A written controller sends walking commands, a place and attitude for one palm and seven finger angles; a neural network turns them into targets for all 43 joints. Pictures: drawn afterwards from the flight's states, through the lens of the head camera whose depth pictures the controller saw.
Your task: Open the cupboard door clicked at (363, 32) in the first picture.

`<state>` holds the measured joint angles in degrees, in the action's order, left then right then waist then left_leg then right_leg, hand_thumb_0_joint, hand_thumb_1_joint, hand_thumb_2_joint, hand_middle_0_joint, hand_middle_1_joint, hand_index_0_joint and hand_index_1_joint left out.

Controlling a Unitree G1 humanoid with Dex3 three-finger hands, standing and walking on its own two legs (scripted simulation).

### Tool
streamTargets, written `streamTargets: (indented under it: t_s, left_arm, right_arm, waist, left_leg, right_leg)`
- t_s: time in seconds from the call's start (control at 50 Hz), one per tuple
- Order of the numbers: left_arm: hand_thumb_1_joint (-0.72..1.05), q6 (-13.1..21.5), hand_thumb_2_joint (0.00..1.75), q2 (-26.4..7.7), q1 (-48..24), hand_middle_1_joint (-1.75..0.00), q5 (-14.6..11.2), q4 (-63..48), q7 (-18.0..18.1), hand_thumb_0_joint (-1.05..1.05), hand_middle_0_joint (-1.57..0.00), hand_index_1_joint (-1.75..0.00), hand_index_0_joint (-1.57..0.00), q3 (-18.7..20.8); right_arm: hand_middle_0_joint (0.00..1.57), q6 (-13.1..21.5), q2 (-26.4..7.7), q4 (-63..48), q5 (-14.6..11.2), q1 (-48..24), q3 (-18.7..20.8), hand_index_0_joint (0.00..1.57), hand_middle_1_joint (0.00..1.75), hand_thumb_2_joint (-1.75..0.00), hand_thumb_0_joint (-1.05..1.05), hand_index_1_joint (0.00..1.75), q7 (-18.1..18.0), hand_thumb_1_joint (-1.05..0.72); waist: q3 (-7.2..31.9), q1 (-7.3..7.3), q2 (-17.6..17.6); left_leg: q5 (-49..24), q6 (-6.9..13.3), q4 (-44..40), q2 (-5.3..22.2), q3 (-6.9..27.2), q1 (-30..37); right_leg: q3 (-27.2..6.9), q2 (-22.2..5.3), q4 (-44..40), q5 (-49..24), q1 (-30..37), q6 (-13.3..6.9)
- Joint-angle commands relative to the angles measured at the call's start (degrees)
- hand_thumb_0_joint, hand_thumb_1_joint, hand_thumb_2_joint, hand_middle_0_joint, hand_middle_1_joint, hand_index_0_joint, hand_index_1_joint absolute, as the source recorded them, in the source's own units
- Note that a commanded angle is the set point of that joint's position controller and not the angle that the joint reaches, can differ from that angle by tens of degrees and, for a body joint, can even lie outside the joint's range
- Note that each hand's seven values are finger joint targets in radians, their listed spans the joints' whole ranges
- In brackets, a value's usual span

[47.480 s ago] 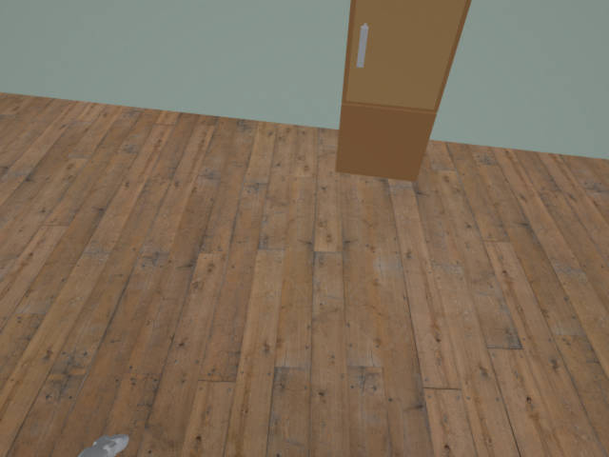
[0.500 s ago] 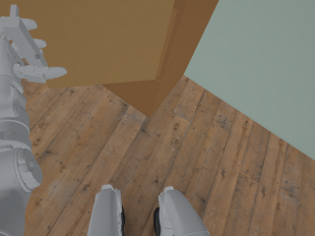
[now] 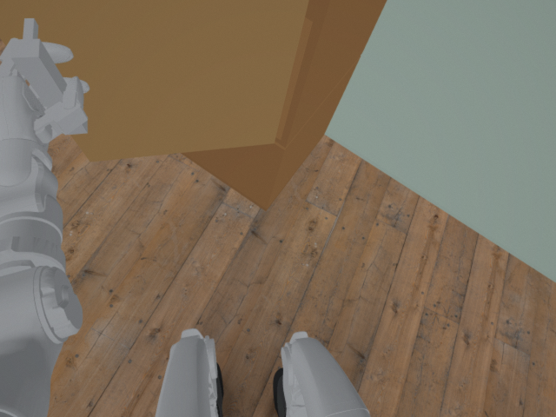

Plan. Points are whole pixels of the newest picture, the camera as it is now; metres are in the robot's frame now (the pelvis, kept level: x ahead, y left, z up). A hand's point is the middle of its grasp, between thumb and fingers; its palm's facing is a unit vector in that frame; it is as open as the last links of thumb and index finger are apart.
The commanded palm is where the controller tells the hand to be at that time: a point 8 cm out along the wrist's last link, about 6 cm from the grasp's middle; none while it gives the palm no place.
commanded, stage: pull the door open along its arc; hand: left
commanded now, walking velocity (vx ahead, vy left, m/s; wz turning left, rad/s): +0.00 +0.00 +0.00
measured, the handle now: (55, 80) +0.56 +0.27 +0.04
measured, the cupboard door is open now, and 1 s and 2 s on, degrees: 46 81 90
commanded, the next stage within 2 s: open thumb and fingers to let go in 1.16 s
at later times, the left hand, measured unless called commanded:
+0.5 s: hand (86, 154) +0.45 +0.21 +0.05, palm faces +0.11 -0.99 -0.01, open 6.4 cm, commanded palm +0.39 +0.26 +0.04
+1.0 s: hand (166, 230) +0.35 +0.11 +0.05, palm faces +0.51 -0.86 +0.00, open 6.6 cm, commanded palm +0.27 +0.15 +0.04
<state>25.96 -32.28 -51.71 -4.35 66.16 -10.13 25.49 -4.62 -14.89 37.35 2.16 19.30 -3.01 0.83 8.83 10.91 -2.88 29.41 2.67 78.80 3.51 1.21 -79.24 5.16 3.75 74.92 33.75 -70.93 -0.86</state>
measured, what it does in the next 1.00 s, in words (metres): stands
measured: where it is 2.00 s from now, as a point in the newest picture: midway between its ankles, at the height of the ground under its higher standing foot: outside the picture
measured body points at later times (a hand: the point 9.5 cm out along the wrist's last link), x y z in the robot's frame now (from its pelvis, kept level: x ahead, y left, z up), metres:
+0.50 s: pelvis +0.02 +0.00 +0.03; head +0.16 +0.02 +0.46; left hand +0.44 +0.27 +0.05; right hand +0.08 -0.26 -0.09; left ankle +0.05 +0.09 -0.60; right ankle +0.01 -0.12 -0.60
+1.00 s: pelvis +0.02 -0.04 +0.03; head +0.11 -0.03 +0.47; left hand +0.32 +0.16 +0.05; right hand +0.20 -0.24 -0.09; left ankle +0.05 +0.09 -0.60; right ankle +0.01 -0.12 -0.60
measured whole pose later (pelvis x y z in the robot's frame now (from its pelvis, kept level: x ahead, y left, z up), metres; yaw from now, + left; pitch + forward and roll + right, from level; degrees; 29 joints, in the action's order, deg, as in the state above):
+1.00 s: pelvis +0.02 -0.04 +0.03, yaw +4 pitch +21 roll -1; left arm 26.9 2.3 -4.7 2.2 23.5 29.4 0.5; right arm -3.9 -9.5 32.8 4.7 10.2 -0.5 3.2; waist 11.8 1.4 -0.8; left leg 29.1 -0.5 71.0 1.6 0.3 -63.0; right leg 4.3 2.0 71.8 36.1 -56.9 -3.7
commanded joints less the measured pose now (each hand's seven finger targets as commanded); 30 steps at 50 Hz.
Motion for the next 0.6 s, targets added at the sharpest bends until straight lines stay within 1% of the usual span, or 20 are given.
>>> streamTargets:
  t_s: [0.0, 0.04, 0.06, 0.08, 0.12, 0.2, 0.22, 0.28, 0.3, 0.36, 0.38, 0.4, 0.42, 0.44, 0.48, 0.5, 0.52, 0.54, 0.56, 0.58]
  left_arm:
    - [0.90, 5.9, 0.90, -12.6, -24.1, -1.35, -0.4, -13.8, -0.9, 0.00, -0.40, -1.35, -0.40, -0.2]
    - [0.90, 6.0, 0.90, -14.0, -22.7, -1.35, -0.2, -13.6, -0.8, 0.00, -0.40, -1.35, -0.40, 0.7]
    - [0.90, 5.9, 0.90, -15.7, -23.5, -1.35, 0.0, -13.0, -0.8, 0.00, -0.40, -1.35, -0.40, 1.8]
    - [0.90, 5.8, 0.90, -14.6, -21.9, -1.35, 0.0, -12.8, -1.0, 0.00, -0.40, -1.35, -0.40, 1.1]
    - [0.90, 6.4, 0.90, -13.2, -18.8, -1.35, -0.4, -13.9, -1.5, 0.00, -0.40, -1.35, -0.40, 0.8]
    - [0.90, 6.4, 0.90, -11.4, -11.8, -1.35, -2.0, -15.6, -2.4, 0.00, -0.40, -1.35, -0.40, 0.9]
    - [0.90, 6.4, 0.90, -10.8, -10.1, -1.35, -2.3, -17.3, -2.5, 0.00, -0.40, -1.35, -0.40, 0.6]
    - [0.90, 6.1, 0.90, -9.0, -3.5, -1.35, -3.4, -20.6, -2.8, 0.00, -0.40, -1.35, -0.40, 0.2]
    - [0.90, 6.2, 0.90, -8.3, -0.5, -1.35, -3.6, -21.7, -2.9, 0.00, -0.40, -1.35, -0.40, 0.0]
    - [0.90, 5.8, 0.90, -3.9, 7.8, -1.35, -4.9, -25.9, -2.8, 0.00, -0.40, -1.35, -0.40, -2.0]
    - [0.90, 5.8, 0.90, -1.9, 11.0, -1.35, -5.4, -28.5, -2.7, 0.00, -0.40, -1.35, -0.40, -3.2]
    - [0.90, 6.1, 0.90, -0.5, 14.4, -1.35, -6.0, -30.8, -2.5, 0.00, -0.40, -1.35, -0.40, -3.5]
    - [0.90, 5.8, 0.90, 1.4, 18.6, -1.35, -6.5, -32.1, -2.4, 0.00, -0.40, -1.35, -0.40, -4.6]
    - [0.90, 6.0, 0.90, 1.9, 20.9, -1.35, -7.0, -34.6, -2.0, 0.00, -0.40, -1.35, -0.40, -4.7]
    - [0.90, 6.0, 0.90, 4.5, 28.4, -1.35, -7.8, -38.6, -1.3, 0.00, -0.40, -1.35, -0.40, -5.9]
    - [0.90, 6.1, 0.90, 5.1, 30.3, -1.35, -10.3, -42.0, 3.8, 0.00, -0.40, -1.35, -0.40, -0.8]
    - [0.90, 5.6, 0.90, 9.1, 34.1, -1.35, -10.0, -41.4, 7.1, 0.00, -0.40, -1.35, -0.40, -3.3]
    - [0.90, 5.6, 0.90, 10.3, 35.7, -1.35, -10.3, -42.8, 10.6, 0.00, -0.40, -1.35, -0.40, -2.3]
    - [0.90, 5.7, 0.90, 12.5, 37.8, -1.35, -9.5, -44.0, 12.9, 0.00, -0.40, -1.35, -0.40, -4.1]
    - [0.90, 6.1, 0.90, 13.2, 38.4, -1.35, -9.1, -46.7, 16.0, 0.00, -0.40, -1.35, -0.40, -3.7]
  right_arm:
    - [0.20, 0.4, -11.9, -1.9, -0.1, 10.1, 4.3, 0.20, 0.30, -0.90, 0.00, 0.30, -0.7, -0.90]
    - [0.20, 0.1, -11.9, -1.9, -0.2, 9.9, 4.3, 0.20, 0.30, -0.90, 0.00, 0.30, -0.8, -0.90]
    - [0.20, 0.1, -12.1, -1.7, -0.2, 9.9, 4.3, 0.20, 0.30, -0.90, 0.00, 0.30, -1.0, -0.90]
    - [0.20, 0.0, -11.8, -2.0, -0.2, 9.9, 4.2, 0.20, 0.30, -0.90, 0.00, 0.30, -0.9, -0.90]
    - [0.20, 0.1, -11.5, -2.3, -0.2, 9.5, 4.4, 0.20, 0.30, -0.90, 0.00, 0.30, -0.7, -0.90]
    - [0.20, -0.3, -11.2, -3.2, -0.6, 9.2, 4.6, 0.20, 0.30, -0.90, 0.00, 0.30, -0.3, -0.90]
    - [0.20, -0.3, -11.0, -3.4, -0.8, 8.6, 4.8, 0.20, 0.30, -0.90, 0.00, 0.30, -0.3, -0.90]
    - [0.20, -0.6, -10.6, -4.6, -1.3, 7.9, 5.1, 0.20, 0.30, -0.90, 0.00, 0.30, 0.0, -0.90]
    - [0.20, -0.5, -10.5, -5.0, -1.4, 7.6, 5.3, 0.20, 0.30, -0.90, 0.00, 0.30, 0.1, -0.90]
    - [0.20, -0.5, -9.9, -6.2, -2.0, 6.0, 5.7, 0.20, 0.30, -0.90, 0.00, 0.30, 0.4, -0.90]
    - [0.20, -0.4, -9.6, -6.8, -2.2, 5.4, 5.9, 0.20, 0.30, -0.90, 0.00, 0.30, 0.7, -0.90]
    - [0.20, -0.1, -9.6, -7.4, -2.3, 5.3, 6.1, 0.20, 0.30, -0.90, 0.00, 0.30, 0.8, -0.90]
    - [0.20, 0.1, -9.2, -7.9, -2.5, 4.5, 6.2, 0.20, 0.30, -0.90, 0.00, 0.30, 1.0, -0.90]
    - [0.20, 0.3, -9.2, -8.3, -2.6, 3.9, 6.3, 0.20, 0.30, -0.90, 0.00, 0.30, 1.1, -0.90]
    - [0.20, 0.7, -8.7, -9.7, -2.9, 2.6, 6.5, 0.20, 0.30, -0.90, 0.00, 0.30, 1.5, -0.90]
    - [0.20, 1.1, -7.9, -10.3, -2.5, 2.0, 6.5, 0.20, 0.30, -0.90, 0.00, 0.30, 1.3, -0.90]
    - [0.20, 1.3, -7.3, -10.4, -2.3, 1.0, 6.3, 0.20, 0.30, -0.90, 0.00, 0.30, 1.4, -0.90]
    - [0.20, 1.4, -6.9, -10.7, -2.2, 0.3, 6.2, 0.20, 0.30, -0.90, 0.00, 0.30, 1.6, -0.90]
    - [0.20, 1.6, -6.6, -10.9, -1.9, -0.3, 6.2, 0.20, 0.30, -0.90, 0.00, 0.30, 1.8, -0.90]
    - [0.20, 1.7, -6.4, -11.1, -1.4, -0.9, 6.3, 0.20, 0.30, -0.90, 0.00, 0.30, 1.9, -0.90]
  waist:
    - [31.5, 0.06, -12.1]
    - [31.9, -0.60, -11.5]
    - [31.7, -0.01, -10.4]
    - [31.3, -0.49, -10.6]
    - [32.8, -1.66, -12.2]
    - [33.8, -3.10, -9.8]
    - [33.9, -3.50, -10.1]
    - [33.7, -4.70, -7.1]
    - [33.8, -5.33, -7.4]
    - [31.5, -6.09, -4.8]
    - [31.0, -6.68, -5.5]
    - [31.9, -7.21, -4.9]
    - [31.1, -7.74, -4.8]
    - [30.1, -8.01, -3.2]
    - [28.6, -8.97, -2.7]
    - [28.4, -11.98, -4.2]
    - [26.4, -11.14, -2.3]
    - [24.3, -11.84, -1.7]
    - [23.5, -11.33, 0.0]
    - [24.3, -12.04, 0.2]
  left_leg:
    - [-21.8, -1.6, -8.8, 0.2, 7.1, 40.1]
    - [-22.3, -1.6, -8.6, 0.1, 6.5, 39.3]
    - [-22.3, -1.2, -8.1, 0.1, 6.2, 38.1]
    - [-22.2, -1.3, -8.3, 0.0, 6.0, 37.8]
    - [-24.7, -1.6, -8.6, 0.0, 5.8, 40.0]
    - [-27.2, -1.4, -8.8, -0.4, 4.8, 39.6]
    - [-28.5, -1.5, -9.0, -0.4, 4.3, 40.1]
    - [-28.7, -1.3, -10.1, -0.8, 3.5, 38.8]
    - [-29.7, -1.4, -10.4, -0.8, 3.4, 39.5]
    - [-28.9, -1.3, -11.5, -1.2, 2.3, 38.3]
    - [-29.3, -1.4, -12.2, -1.3, 1.9, 39.1]
    - [-31.0, -1.4, -12.4, -1.3, 2.1, 40.3]
    - [-31.1, -1.6, -12.8, -1.4, 1.6, 40.2]
    - [-30.7, -1.5, -13.3, -1.5, 1.5, 39.4]
    - [-30.3, -1.4, -14.0, -1.9, 0.8, 38.4]
    - [-31.4, -1.9, -14.7, -1.8, 0.5, 38.6]
    - [-30.6, -2.0, -14.8, -1.9, 0.2, 37.9]
    - [-29.2, -2.4, -15.3, -1.8, 0.3, 36.4]
    - [-28.7, -2.3, -15.1, -1.9, 0.2, 35.8]
    - [-27.9, -2.4, -15.0, -2.1, -0.1, 35.1]
  right_leg:
    - [-1.6, 0.6, -8.9, -15.7, 1.3, -1.3]
    - [-1.9, 0.6, -9.2, -16.4, 3.0, -1.2]
    - [-2.2, 0.6, -9.2, -17.0, 3.7, -1.0]
    - [-2.2, 0.6, -9.3, -17.0, 4.0, -1.1]
    - [-2.0, 0.5, -9.0, -18.3, 4.4, -1.2]
    - [-2.3, 0.7, -9.1, -22.1, 8.6, -1.1]
    - [-2.4, 0.6, -9.3, -23.7, 9.5, -1.0]
    - [-2.6, 0.6, -10.1, -26.2, 14.0, -0.7]
    - [-2.7, 0.7, -10.0, -26.8, 14.2, -1.0]
    - [-2.6, 0.5, -11.0, -28.2, 16.4, -0.5]
    - [-2.6, 0.5, -11.4, -28.7, 17.1, -0.6]
    - [-2.4, 0.6, -11.2, -29.4, 17.6, -0.7]
    - [-2.4, 0.5, -11.7, -29.8, 18.0, -0.5]
    - [-2.4, 0.4, -11.9, -30.3, 19.2, -0.5]
    - [-2.5, 0.3, -12.2, -31.5, 21.2, -0.4]
    - [-2.1, 0.1, -12.0, -31.0, 21.4, -0.5]
    - [-1.9, 0.0, -12.1, -30.9, 21.2, -0.2]
    - [-1.8, -0.2, -12.0, -29.5, 21.1, -0.2]
    - [-1.8, -0.2, -11.8, -29.7, 21.7, -0.2]
    - [-2.0, -0.4, -11.5, -29.7, 22.6, -0.2]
